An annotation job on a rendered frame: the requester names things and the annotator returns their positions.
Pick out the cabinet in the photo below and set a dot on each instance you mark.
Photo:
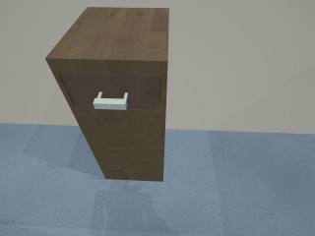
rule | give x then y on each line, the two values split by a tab
127	144

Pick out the handle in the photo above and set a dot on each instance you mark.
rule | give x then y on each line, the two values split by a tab
110	103

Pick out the drawer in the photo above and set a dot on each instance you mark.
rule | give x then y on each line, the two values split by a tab
143	90

